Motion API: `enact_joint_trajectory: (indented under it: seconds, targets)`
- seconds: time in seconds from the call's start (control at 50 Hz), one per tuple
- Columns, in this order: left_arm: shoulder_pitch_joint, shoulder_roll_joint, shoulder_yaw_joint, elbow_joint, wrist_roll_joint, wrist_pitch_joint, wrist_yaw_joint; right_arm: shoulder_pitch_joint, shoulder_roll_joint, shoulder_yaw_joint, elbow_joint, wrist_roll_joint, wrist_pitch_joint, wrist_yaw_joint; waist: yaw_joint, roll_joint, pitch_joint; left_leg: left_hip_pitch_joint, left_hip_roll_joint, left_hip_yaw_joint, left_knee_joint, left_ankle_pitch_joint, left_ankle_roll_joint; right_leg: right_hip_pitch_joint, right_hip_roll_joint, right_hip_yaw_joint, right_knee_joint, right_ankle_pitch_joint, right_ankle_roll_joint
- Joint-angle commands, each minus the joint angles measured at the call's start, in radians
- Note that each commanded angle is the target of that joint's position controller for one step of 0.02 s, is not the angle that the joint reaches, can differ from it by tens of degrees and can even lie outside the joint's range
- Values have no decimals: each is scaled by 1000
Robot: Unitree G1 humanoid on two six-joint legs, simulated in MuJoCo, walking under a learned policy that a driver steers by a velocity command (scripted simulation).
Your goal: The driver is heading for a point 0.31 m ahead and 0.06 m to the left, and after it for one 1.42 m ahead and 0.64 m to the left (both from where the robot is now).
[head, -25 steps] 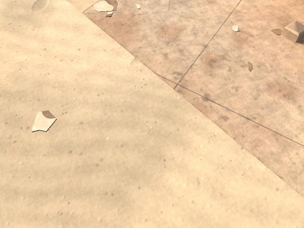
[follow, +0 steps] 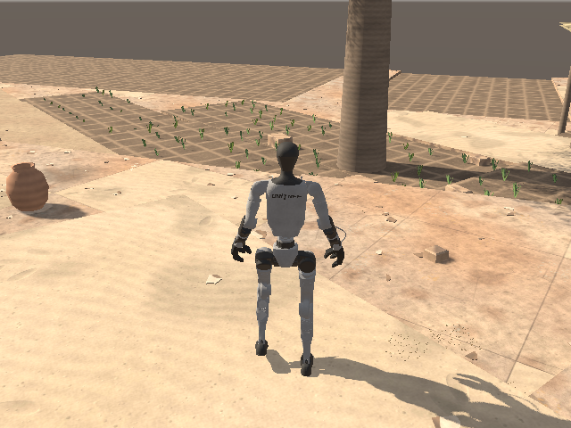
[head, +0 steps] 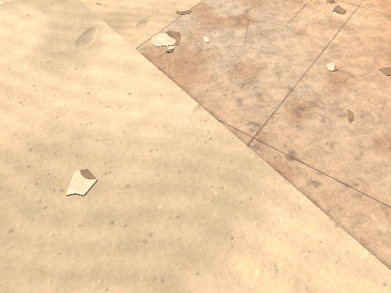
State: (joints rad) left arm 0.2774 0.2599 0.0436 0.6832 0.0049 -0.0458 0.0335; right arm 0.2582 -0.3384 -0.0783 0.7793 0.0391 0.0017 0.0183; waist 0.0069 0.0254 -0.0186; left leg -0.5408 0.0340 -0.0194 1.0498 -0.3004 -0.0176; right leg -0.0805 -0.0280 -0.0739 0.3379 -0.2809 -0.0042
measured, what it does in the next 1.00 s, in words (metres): walks ahead, turning left: left foot, then right foot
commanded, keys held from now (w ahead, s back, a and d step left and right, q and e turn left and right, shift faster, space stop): w+q+shift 0.50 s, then shift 0.22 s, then e+shift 0.28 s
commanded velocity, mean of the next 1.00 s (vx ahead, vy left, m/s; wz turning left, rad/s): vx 0.59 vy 0.00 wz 0.49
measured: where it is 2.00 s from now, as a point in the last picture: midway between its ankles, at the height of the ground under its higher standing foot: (98, 272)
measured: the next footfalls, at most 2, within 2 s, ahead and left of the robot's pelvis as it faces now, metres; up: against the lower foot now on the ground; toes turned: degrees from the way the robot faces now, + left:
left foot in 0.30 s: +0.28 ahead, +0.24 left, +0.00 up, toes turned +22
right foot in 0.76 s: +0.72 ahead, +0.36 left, +0.00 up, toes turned +39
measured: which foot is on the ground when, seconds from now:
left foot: up 0.00-0.28, down 0.30-0.78, up 0.80-1.00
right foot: down 0.00-0.32, up 0.34-0.74, down 0.76-1.00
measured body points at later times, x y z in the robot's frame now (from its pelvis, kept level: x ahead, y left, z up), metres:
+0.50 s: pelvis +0.26 +0.19 -0.01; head +0.29 +0.22 +0.43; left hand +0.33 +0.50 -0.10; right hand +0.43 -0.04 -0.12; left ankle +0.24 +0.23 -0.74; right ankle +0.35 -0.01 -0.65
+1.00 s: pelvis +0.56 +0.33 -0.01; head +0.60 +0.37 +0.43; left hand +0.51 +0.62 -0.13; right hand +0.85 +0.21 -0.10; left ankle +0.50 +0.48 -0.68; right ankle +0.69 +0.33 -0.74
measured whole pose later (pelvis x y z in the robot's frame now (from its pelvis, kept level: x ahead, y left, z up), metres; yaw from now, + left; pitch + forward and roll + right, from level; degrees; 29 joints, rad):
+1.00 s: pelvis +0.56 +0.33 -0.01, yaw +29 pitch +1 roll -1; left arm 0.24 0.28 0.05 0.72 0.00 -0.05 -0.02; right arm 0.10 -0.28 -0.03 0.64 -0.03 -0.02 -0.04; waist 0.04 0.00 0.11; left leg -0.55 -0.03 -0.15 1.05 -0.43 -0.06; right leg -0.39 0.15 0.10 0.39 0.00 -0.08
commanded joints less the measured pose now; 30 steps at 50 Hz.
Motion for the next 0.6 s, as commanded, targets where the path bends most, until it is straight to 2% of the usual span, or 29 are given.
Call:
enact_joint_trajectory:
  seconds: [0.02, 0.1, 0.16, 0.22, 0.24, 0.26, 0.28, 0.3, 0.32, 0.34, 0.36, 0.38, 0.4, 0.42, 0.44, 0.46, 0.5, 0.54, 0.56, 0.58, 0.6]
  targets:
    - [18, 151, 52, -38, 5, -40, 2, -153, -38, -7, -125, 0, -29, 15, 60, -139, 89, -361, 80, -34, 15, 95, -19, 182, -291, 204, -241, -166, -140]
    - [18, 192, 71, -20, 0, -45, -12, -182, -12, 10, -170, -2, -21, 34, 50, -120, 127, -318, 116, -8, -70, 172, -21, 115, -299, 47, -263, -80, -132]
    - [36, 216, 83, 4, -8, -42, -21, -225, -2, 26, -204, 0, -20, 46, 53, -95, 173, -320, 135, 22, -141, 181, 19, 131, -315, -41, -281, -53, -119]
    - [35, 237, 93, 23, -14, -29, -37, -247, -13, 32, -222, 7, -21, 57, 42, -83, 202, -265, 121, 85, -208, 129, 77, 162, -304, -138, -260, 48, -104]
    - [18, 251, 96, 22, -15, -24, -40, -228, -29, 28, -222, 9, -20, 56, 20, -90, 186, -180, 89, 127, -230, 91, 103, 149, -289, -178, -214, 227, -95]
    - [11, 273, 101, 23, -19, -19, -41, -169, -58, 15, -212, 12, -19, 51, -21, -116, 133, -48, 26, 186, -215, 38, 126, 136, -280, -205, -109, 543, -91]
    - [-4, 294, 103, 22, -24, -10, -43, -28, -105, -13, -183, 23, -16, 43, -110, -137, 37, 164, -53, 236, -200, 1, 154, 101, -269, -236, 104, 870, -81]
    - [-28, 292, 96, 7, -30, -10, -41, 205, -190, -62, -121, 30, -10, 32, -238, -116, -97, 525, -126, 234, -245, 36, 201, -50, -234, -252, 415, 995, -47]
    - [-12, 170, 57, -16, 2, -30, -33, 362, -279, -96, -48, 35, 5, 17, -256, 77, -109, 829, -72, 16, -289, 18, 227, -396, -159, -192, 806, 292, 23]
    - [49, 34, 11, -107, -7, -73, -36, 259, -391, -101, -96, 20, -8, 16, -86, 393, -257, 968, 162, -708, -655, -557, 425, -723, 46, 2, 1177, -311, 57]
    - [-97, 176, 25, -135, -34, -110, -28, 239, -272, -61, -156, 3, -44, 33, -166, 144, -302, 925, 239, -909, -846, -707, 378, -768, 16, 217, 1203, -222, 15]
    - [-187, 208, 36, -163, -69, -125, -23, 237, -223, -49, -135, -10, -67, 38, -155, 64, -137, 820, 255, -869, -879, -611, 343, -848, 6, 189, 1176, -132, -10]
    - [-162, 175, 24, -146, -48, -135, -14, 203, -212, -42, -129, -19, -83, 38, -98, -13, -69, 674, 235, -772, -848, -452, 331, -805, -41, 196, 1101, -78, -27]
    - [-126, 160, 22, -126, -15, -133, -9, 121, -175, -31, -140, -28, -87, 35, -40, -41, -38, 522, 190, -647, -802, -317, 312, -707, -84, 213, 1009, -16, -31]
    - [-73, 157, 26, -109, -11, -118, -16, 65, -150, -21, -167, -44, -89, 31, 11, 8, -18, 406, 136, -560, -795, -264, 312, -624, -102, 228, 967, 29, -26]
    - [-63, 162, 30, -99, -8, -102, -21, 33, -122, -15, -178, -40, -89, 25, 25, 31, 13, 353, 103, -502, -825, -230, 318, -599, -106, 221, 914, 46, -12]
    - [-104, 156, 31, -98, 9, -80, -24, 46, -95, -5, -173, -22, -93, 7, 19, 7, 75, 275, 64, -406, -867, -96, 317, -578, -95, 187, 790, 99, 23]
    - [-220, 136, 21, -135, 27, -80, -29, 68, -92, 0, -149, -24, -92, -19, -4, 11, 144, 229, 8, -262, -847, 338, 280, -569, -47, 109, 584, 242, 57]
    - [-262, 105, 10, -142, 34, -86, -36, 75, -81, 3, -133, -25, -84, -31, -17, 20, 144, 212, -30, -191, -802, 494, 244, -525, -16, 77, 469, 337, 62]
    - [-301, 67, -2, -145, 38, -94, -47, 100, -71, 6, -115, -23, -72, -41, -42, 26, 127, 195, -61, -139, -774, 561, 203, -457, 20, 37, 350, 437, 59]
    - [-354, 41, -11, -156, 36, -102, -61, 165, -75, 3, -88, -20, -64, -48, -87, 32, 99, 202, -53, -145, -783, 558, 172, -398, 53, 7, 272, 539, 51]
